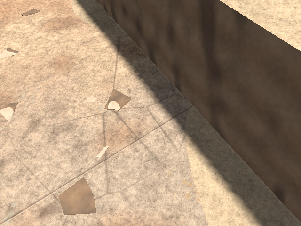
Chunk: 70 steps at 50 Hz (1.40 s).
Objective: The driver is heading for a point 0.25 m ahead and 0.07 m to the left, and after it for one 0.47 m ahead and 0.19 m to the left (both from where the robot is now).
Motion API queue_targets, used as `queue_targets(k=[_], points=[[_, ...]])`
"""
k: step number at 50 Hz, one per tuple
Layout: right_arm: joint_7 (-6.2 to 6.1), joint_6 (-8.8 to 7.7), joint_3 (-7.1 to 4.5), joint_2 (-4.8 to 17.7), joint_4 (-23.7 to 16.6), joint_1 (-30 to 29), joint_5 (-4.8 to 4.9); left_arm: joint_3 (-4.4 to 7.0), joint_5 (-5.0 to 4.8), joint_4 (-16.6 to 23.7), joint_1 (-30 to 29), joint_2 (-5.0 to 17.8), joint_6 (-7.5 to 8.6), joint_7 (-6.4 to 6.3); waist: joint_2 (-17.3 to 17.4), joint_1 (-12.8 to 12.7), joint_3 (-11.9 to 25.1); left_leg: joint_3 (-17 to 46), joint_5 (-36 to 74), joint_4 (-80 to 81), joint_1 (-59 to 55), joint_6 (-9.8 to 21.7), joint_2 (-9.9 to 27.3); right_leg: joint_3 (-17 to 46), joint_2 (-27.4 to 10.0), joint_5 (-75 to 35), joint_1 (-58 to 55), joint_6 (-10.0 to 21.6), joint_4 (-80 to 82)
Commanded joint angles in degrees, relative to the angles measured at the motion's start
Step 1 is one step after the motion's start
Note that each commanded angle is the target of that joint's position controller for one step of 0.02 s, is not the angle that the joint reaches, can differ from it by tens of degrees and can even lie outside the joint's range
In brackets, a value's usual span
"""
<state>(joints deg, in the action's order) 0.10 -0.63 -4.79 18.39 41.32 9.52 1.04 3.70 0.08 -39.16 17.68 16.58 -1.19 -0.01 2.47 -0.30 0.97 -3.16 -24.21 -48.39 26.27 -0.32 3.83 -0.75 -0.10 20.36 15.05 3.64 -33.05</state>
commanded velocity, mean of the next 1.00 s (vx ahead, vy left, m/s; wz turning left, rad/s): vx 0.11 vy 0.00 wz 0.38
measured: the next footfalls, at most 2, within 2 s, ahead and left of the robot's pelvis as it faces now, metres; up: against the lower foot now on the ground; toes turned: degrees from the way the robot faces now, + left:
left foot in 0.38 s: +0.27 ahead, +0.13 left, +0.00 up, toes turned +8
right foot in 0.80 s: +0.32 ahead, -0.09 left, +0.00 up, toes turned +27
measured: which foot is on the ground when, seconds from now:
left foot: up 0.00-0.36, down 0.38-0.82, up 0.84-1.00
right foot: down 0.00-0.38, up 0.40-0.78, down 0.80-1.00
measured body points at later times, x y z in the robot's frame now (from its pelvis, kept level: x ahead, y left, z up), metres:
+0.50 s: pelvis +0.15 +0.03 -0.01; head +0.20 +0.04 +0.44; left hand +0.22 +0.32 -0.12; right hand +0.37 -0.21 -0.10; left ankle +0.23 +0.12 -0.73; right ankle +0.06 -0.12 -0.63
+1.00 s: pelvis +0.21 -0.01 +0.01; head +0.25 -0.02 +0.46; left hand +0.21 +0.30 -0.07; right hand +0.48 -0.20 -0.10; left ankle +0.14 +0.10 -0.65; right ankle +0.28 -0.11 -0.73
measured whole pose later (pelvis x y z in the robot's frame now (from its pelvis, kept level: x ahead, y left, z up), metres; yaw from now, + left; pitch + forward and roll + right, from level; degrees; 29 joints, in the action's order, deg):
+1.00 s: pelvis +0.21 -0.01 +0.01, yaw +29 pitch +2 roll +1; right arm -1.1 4.1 -5.9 20.0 38.0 10.7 1.4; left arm 2.8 1.3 -36.9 10.9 14.5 0.1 -2.6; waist 2.7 -0.6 -1.9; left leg 4.6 -22.0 -65.3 32.1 -5.1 -3.1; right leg -1.2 -2.0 12.3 16.5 0.2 -27.1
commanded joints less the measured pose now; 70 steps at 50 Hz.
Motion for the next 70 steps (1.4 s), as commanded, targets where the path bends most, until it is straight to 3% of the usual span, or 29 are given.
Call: queue_targets(k=[1,3,6,11,15,18,19,20,21,22,24,26,30,34,39,40,41,42,44,46,53,59,60,61,62,63,65,67,70], points=[[0.97,-3.44,-1.26,6.57,-6.64,-7.69,0.44,1.85,0.40,3.04,1.78,8.67,3.89,-0.71,-12.20,-1.84,-6.82,6.40,5.40,-12.18,29.74,0.54,1.39,30.21,-18.99,16.69,-14.35,11.83,25.32],[1.11,-3.38,-1.26,5.79,-4.03,-5.11,-1.25,0.92,0.13,2.57,0.72,7.27,4.48,-0.99,-11.09,-1.05,-5.07,5.53,13.78,-10.30,24.60,-0.74,2.12,19.44,-14.72,3.40,-13.57,8.06,24.86],[1.76,-2.96,-0.47,3.00,-2.55,-3.80,-0.74,0.57,1.16,1.28,2.29,6.65,4.82,-1.62,-8.65,-0.87,-3.42,3.82,20.42,-7.54,18.61,-2.11,0.65,7.26,-12.15,-23.69,-12.71,5.87,22.66],[3.03,-2.38,1.20,-0.33,-4.50,-8.98,-0.47,0.92,1.02,-0.50,3.25,8.13,4.10,-2.21,-8.96,-3.61,-4.87,1.74,26.30,8.34,8.88,-1.76,-1.83,-2.09,-11.36,-34.35,-9.56,4.44,20.65],[4.43,-2.23,0.61,1.83,-6.43,-9.14,-0.65,1.66,-0.44,-1.02,2.05,9.83,3.02,-2.73,-9.87,-3.01,-3.70,0.04,19.78,13.18,7.71,0.78,-3.46,-2.27,-14.30,-45.17,-14.93,4.21,13.40],[4.31,-2.67,-1.62,6.10,-3.89,3.27,-1.19,1.76,-1.20,0.40,-0.87,9.95,2.27,-3.70,-8.38,3.57,4.14,-2.17,21.23,20.77,-8.04,4.35,-8.40,-4.58,-11.43,-55.60,-14.05,0.62,-5.59],[3.13,-2.66,-2.65,9.63,-3.42,8.24,-1.14,1.30,-0.30,1.28,0.80,8.99,2.98,-3.59,-3.08,5.69,8.86,5.63,38.37,22.10,-21.96,7.42,-3.38,-5.77,-7.95,-40.94,-4.11,-3.01,-19.23],[1.73,-2.27,-3.11,14.75,-3.94,9.49,-1.43,-0.83,3.01,3.06,5.93,1.47,4.05,-2.53,12.86,0.60,15.89,26.64,70.35,15.32,-40.45,17.55,12.46,-4.87,1.67,17.46,16.00,-7.13,-40.42],[1.68,-2.24,-2.61,12.83,-5.46,10.24,-1.83,-0.87,1.12,2.40,7.67,4.90,4.91,-1.44,9.90,3.14,27.61,42.94,56.93,21.82,-45.19,27.05,19.04,7.72,5.23,21.13,21.03,-8.33,-52.03],[1.52,-1.88,-2.35,10.20,-6.47,6.44,-1.24,0.23,-1.04,3.04,1.63,8.96,4.94,-0.98,3.94,4.73,21.11,36.26,44.86,24.84,-39.98,24.28,15.48,9.01,1.88,15.33,24.76,-7.53,-52.60],[0.64,-1.05,-1.01,6.38,-7.36,0.42,0.24,0.46,0.29,4.16,-3.96,9.15,3.51,-2.19,-2.92,2.28,8.83,27.78,31.43,28.63,-23.00,18.39,10.08,7.48,-1.72,7.04,24.27,-7.15,-44.65],[0.18,-0.36,-1.00,6.66,-7.62,-2.18,-0.65,0.56,0.90,4.55,-2.98,8.29,2.09,-2.66,-0.33,-1.00,4.12,24.16,27.85,31.26,-10.33,16.44,6.32,6.70,-1.81,4.51,16.85,-7.32,-36.41],[-0.82,0.43,-1.87,8.24,-7.32,-2.20,-0.80,-0.45,0.78,3.69,-1.97,4.68,1.81,-3.23,2.61,-1.18,6.31,21.64,30.78,29.98,-7.58,15.29,3.80,5.09,-0.08,2.54,12.25,-8.79,-21.86],[-1.69,2.04,-2.23,9.10,-7.99,-3.11,-0.36,-0.08,0.22,4.16,-4.97,5.35,1.84,-2.64,5.09,0.25,6.31,25.35,12.73,30.62,-5.72,12.79,2.41,5.84,1.01,-2.63,9.24,-8.73,-13.26],[-1.49,3.35,-1.85,7.92,-8.40,-3.23,0.27,0.92,-0.23,3.99,-3.63,5.36,3.43,-1.28,6.84,-0.73,5.49,29.87,11.57,25.80,-7.30,9.67,0.85,4.68,2.12,-7.41,0.98,-5.90,5.67],[-1.56,3.41,-1.38,6.37,-8.24,-1.69,0.43,1.73,0.18,3.86,-2.49,7.52,3.59,-1.45,4.65,-0.78,5.57,28.24,7.60,22.14,-4.33,7.10,-1.64,7.57,-2.41,-9.20,-4.31,-4.06,10.72],[-1.36,3.22,-0.65,3.32,-8.77,0.19,0.07,2.90,1.63,4.73,-3.31,12.73,3.13,-1.89,-8.09,1.28,5.25,19.44,-3.08,10.06,3.58,3.32,-7.84,20.50,-15.54,-11.84,-8.49,1.85,14.55],[-1.18,2.27,-1.50,5.67,-10.35,-1.06,-0.03,3.36,3.65,4.46,-4.25,13.67,2.83,-1.58,-20.62,1.29,3.19,10.97,-11.28,-3.89,10.14,0.72,-12.10,32.16,-23.13,-18.58,-4.42,10.19,17.47],[-1.12,2.51,-3.33,9.99,-7.15,2.17,0.08,1.71,2.47,6.59,-9.45,7.54,2.97,-2.09,-11.07,2.49,2.48,11.79,-4.90,-17.86,9.30,-1.95,-8.32,22.58,-18.96,-19.56,-2.52,8.64,15.36],[-1.53,3.91,-2.79,7.13,-5.71,3.91,-0.01,1.13,0.76,6.97,-11.37,5.89,2.66,-2.53,-9.41,2.27,1.27,10.07,0.26,-23.71,10.94,-4.21,-7.49,14.78,-14.76,-21.59,-3.88,6.29,13.91],[-0.13,3.93,-0.54,2.21,-10.37,-3.34,0.27,2.73,0.85,5.26,-6.96,9.10,0.91,-3.01,-13.43,-2.53,3.38,3.53,-0.03,-5.06,5.48,-5.65,-2.98,6.73,-16.01,-26.89,-10.68,8.47,12.73],[1.09,4.54,-1.47,3.35,-9.51,2.11,0.35,3.63,-1.59,4.16,-9.40,10.35,0.97,-1.94,-13.39,0.75,4.08,-1.80,9.61,18.31,-9.27,-0.20,-4.73,2.59,-17.15,-27.35,-6.93,5.42,6.82],[0.75,4.49,-2.03,4.34,-8.60,4.50,0.20,3.30,-1.72,2.91,-7.08,8.70,1.14,-1.84,-10.55,1.35,4.35,-0.63,15.33,24.39,-15.74,1.69,-5.79,-0.23,-15.31,-22.71,-3.01,2.04,2.38],[0.06,4.21,-3.41,9.11,-8.77,6.52,0.32,2.62,-0.08,2.83,-5.18,5.88,1.26,-1.56,1.24,0.70,4.66,12.17,30.95,27.08,-25.76,5.25,2.39,-6.10,-10.51,-8.07,8.72,-3.69,-10.22],[-0.33,3.61,-4.47,15.73,-10.39,5.86,-1.00,1.37,2.35,6.89,-8.92,3.37,1.43,-1.77,17.34,0.58,3.30,32.96,47.25,26.76,-27.84,17.24,17.29,-6.08,-1.68,18.11,25.64,-8.67,-23.91],[0.10,2.18,-3.71,12.66,-10.46,7.46,-2.92,2.24,1.38,7.42,-13.95,6.30,1.67,-2.36,10.85,5.46,7.08,33.75,42.45,28.51,-24.89,22.17,18.52,3.11,-1.27,19.75,25.46,-8.54,-33.58],[-0.47,1.05,-2.54,9.44,-9.79,1.46,-1.55,3.04,0.31,5.85,-12.90,7.49,1.23,-2.82,5.31,1.66,3.10,24.52,33.07,28.45,-21.57,15.82,11.43,5.03,-2.69,9.68,25.94,-7.48,-34.77],[-1.28,1.50,-1.48,7.29,-10.16,-2.04,-0.07,3.37,1.01,4.94,-11.38,7.59,1.05,-3.13,5.20,0.03,2.92,21.48,35.69,28.00,-18.82,13.44,8.21,4.88,-2.02,3.24,23.20,-8.26,-33.85],[-1.92,1.75,-0.07,4.34,-9.30,-2.43,-1.11,2.30,0.04,2.60,-7.78,5.36,0.95,-1.98,4.23,-0.71,5.95,16.60,37.90,27.89,-20.12,13.33,7.00,3.26,-1.94,-2.05,18.13,-9.04,-29.17]])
